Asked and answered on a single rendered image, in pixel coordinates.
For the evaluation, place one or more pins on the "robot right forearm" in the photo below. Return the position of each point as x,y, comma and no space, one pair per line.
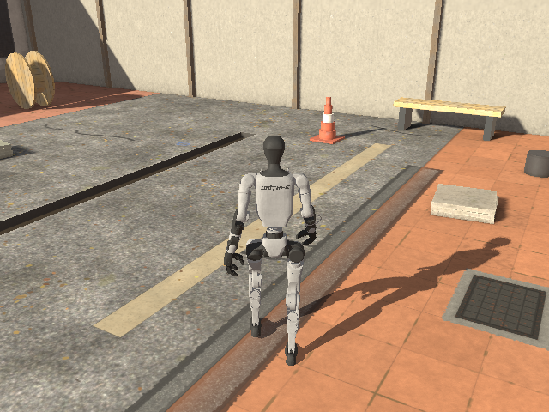
310,222

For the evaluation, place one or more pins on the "robot shin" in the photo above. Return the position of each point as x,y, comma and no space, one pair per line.
255,301
292,325

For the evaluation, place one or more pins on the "robot left upper arm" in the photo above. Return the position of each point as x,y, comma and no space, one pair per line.
244,196

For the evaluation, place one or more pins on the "right robot hand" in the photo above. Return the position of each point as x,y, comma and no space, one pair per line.
304,233

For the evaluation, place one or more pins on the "robot left shin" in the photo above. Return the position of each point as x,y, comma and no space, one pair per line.
255,301

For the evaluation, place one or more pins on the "left robot hand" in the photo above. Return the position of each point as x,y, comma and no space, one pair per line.
228,262

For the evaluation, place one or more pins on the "robot right upper arm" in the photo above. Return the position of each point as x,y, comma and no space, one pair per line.
301,181

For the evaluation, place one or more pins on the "robot right shin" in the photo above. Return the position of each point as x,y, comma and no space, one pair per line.
292,325

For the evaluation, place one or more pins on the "robot left forearm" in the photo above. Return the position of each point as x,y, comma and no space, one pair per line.
235,234

